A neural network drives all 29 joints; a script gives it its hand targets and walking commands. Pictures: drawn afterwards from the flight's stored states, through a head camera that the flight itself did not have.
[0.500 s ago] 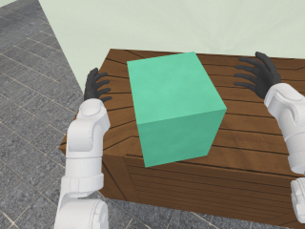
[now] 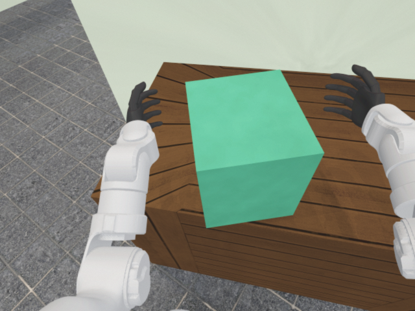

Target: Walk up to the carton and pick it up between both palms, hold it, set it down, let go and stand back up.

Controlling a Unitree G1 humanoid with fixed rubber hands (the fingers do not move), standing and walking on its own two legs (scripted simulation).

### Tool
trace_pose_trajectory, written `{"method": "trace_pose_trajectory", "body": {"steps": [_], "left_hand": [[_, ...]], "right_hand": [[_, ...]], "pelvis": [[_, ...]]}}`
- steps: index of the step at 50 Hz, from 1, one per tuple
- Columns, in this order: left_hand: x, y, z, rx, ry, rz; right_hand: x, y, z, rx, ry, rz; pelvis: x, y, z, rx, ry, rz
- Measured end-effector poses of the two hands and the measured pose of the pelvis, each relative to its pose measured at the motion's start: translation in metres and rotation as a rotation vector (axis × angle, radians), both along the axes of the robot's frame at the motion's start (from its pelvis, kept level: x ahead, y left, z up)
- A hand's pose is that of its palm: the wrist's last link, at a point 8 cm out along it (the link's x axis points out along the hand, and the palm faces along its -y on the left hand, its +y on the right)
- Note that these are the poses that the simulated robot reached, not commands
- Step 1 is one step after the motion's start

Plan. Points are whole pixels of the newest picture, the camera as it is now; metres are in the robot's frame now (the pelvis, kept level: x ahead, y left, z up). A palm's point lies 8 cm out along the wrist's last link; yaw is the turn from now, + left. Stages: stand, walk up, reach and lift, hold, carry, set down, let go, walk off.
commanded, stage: reach and lift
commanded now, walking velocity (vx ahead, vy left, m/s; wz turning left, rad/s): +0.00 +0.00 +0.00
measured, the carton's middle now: (241, 151) +0.43 +0.02 +0.02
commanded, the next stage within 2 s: none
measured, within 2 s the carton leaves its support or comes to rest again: neither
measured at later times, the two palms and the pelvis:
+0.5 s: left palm (150, 151) +0.38 +0.20 +0.07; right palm (339, 135) +0.45 -0.18 +0.07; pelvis +0.01 +0.00 +0.00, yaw +0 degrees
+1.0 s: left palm (165, 152) +0.38 +0.18 +0.06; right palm (318, 139) +0.45 -0.14 +0.05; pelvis +0.01 +0.00 +0.00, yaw +0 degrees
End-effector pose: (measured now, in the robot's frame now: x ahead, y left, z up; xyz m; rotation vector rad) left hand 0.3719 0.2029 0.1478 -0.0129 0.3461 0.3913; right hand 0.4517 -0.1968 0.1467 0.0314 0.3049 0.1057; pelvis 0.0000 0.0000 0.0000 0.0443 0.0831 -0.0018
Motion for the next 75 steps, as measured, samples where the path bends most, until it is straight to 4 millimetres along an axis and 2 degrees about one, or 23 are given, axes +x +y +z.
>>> {"method": "trace_pose_trajectory", "body": {"steps": [10, 21, 28, 40, 53, 75], "left_hand": [[0.008, 0.000, -0.025, -0.001, -0.003, -0.020], [0.006, 0.000, -0.069, 0.011, 0.005, -0.028], [0.005, 0.001, -0.087, 0.021, -0.011, -0.021], [0.011, -0.004, -0.086, 0.019, -0.057, -0.033], [0.011, -0.033, -0.090, -0.053, -0.061, -0.049], [0.009, -0.041, -0.092, -0.047, -0.026, -0.014]], "right_hand": [[0.004, 0.014, -0.030, -0.017, 0.013, 0.012], [0.001, 0.019, -0.069, -0.033, 0.027, 0.005], [0.003, 0.021, -0.080, -0.023, 0.004, -0.001], [0.007, 0.026, -0.087, -0.021, -0.007, 0.009], [0.001, 0.064, -0.095, -0.029, 0.010, 0.065], [0.001, 0.063, -0.095, -0.019, 0.026, 0.017]], "pelvis": [[0.002, 0.001, 0.000, -0.001, 0.006, 0.000], [0.005, 0.000, 0.000, -0.003, 0.042, 0.000], [0.007, 0.000, -0.002, -0.005, 0.094, 0.001], [0.010, 0.000, -0.002, -0.005, 0.121, 0.002], [0.010, -0.001, -0.002, -0.005, 0.121, 0.002], [0.010, -0.005, -0.002, -0.004, 0.122, -0.001]]}}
